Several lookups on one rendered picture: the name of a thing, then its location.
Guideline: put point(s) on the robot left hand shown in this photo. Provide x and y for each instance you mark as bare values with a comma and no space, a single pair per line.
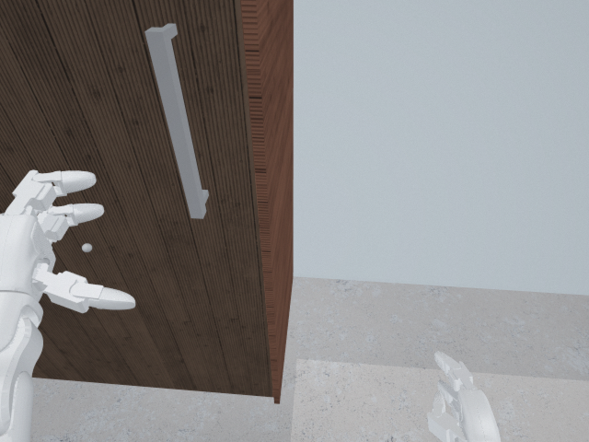
28,228

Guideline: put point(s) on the wardrobe door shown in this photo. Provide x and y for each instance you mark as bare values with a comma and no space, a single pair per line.
78,91

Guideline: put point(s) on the handle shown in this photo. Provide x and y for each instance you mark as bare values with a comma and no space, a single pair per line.
167,77

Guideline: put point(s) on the robot right hand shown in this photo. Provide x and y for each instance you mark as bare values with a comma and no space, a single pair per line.
469,406

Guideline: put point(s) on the robot left forearm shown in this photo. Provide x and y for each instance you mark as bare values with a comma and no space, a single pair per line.
20,347

